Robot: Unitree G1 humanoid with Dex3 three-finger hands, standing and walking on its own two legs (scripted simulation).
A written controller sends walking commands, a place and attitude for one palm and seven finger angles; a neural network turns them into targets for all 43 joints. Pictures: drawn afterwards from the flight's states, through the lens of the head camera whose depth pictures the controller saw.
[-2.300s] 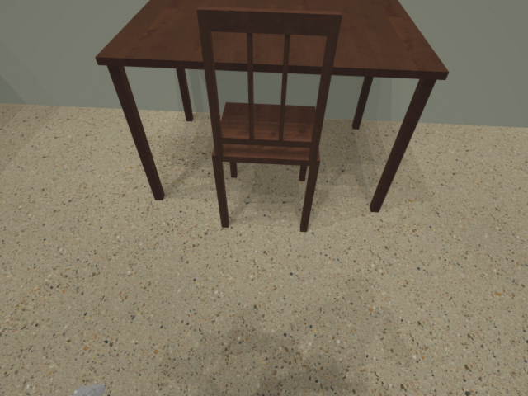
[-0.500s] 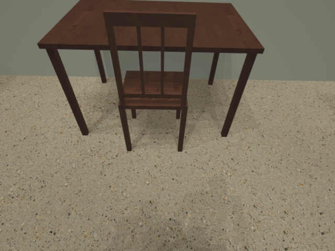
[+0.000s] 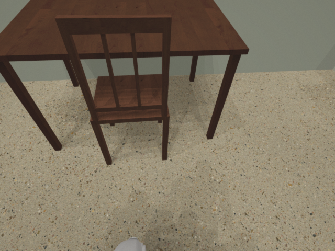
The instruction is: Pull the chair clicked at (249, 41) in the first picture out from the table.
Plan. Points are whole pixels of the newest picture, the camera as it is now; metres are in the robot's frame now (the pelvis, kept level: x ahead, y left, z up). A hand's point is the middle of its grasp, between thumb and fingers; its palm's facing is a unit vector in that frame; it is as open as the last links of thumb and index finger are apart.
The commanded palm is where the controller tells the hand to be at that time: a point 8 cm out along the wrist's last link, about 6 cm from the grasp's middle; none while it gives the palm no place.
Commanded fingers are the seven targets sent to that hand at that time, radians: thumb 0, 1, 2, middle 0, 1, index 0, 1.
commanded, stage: turn to face it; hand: left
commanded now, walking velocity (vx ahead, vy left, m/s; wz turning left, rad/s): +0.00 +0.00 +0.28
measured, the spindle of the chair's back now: (111, 75) +0.77 +0.29 -0.05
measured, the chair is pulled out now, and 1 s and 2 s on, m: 0.00 0.00 0.00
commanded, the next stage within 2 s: take the last steps up to it in 0.32 s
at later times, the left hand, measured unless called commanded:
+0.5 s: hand out of the picture +0.10 +0.21 -0.17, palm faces +0.14 -0.96 -0.24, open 7.3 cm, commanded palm none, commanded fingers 0.00 0.90 0.90 -0.20 -0.30 -0.20 -0.30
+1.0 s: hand out of the picture +0.14 +0.24 -0.18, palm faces +0.18 -0.97 -0.14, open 7.4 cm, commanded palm none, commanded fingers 0.00 0.90 0.90 -0.20 -0.30 -0.20 -0.30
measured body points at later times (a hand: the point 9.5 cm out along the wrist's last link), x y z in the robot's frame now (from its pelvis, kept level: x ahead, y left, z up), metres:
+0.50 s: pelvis +0.07 +0.02 +0.00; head +0.08 +0.00 +0.45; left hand +0.09 +0.26 -0.15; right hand +0.13 -0.21 -0.16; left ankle +0.11 +0.11 -0.73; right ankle +0.09 -0.10 -0.74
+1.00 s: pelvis +0.18 +0.07 +0.01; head +0.20 +0.09 +0.45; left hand +0.14 +0.29 -0.16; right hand +0.20 -0.15 -0.14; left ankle +0.12 +0.15 -0.74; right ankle +0.21 -0.06 -0.67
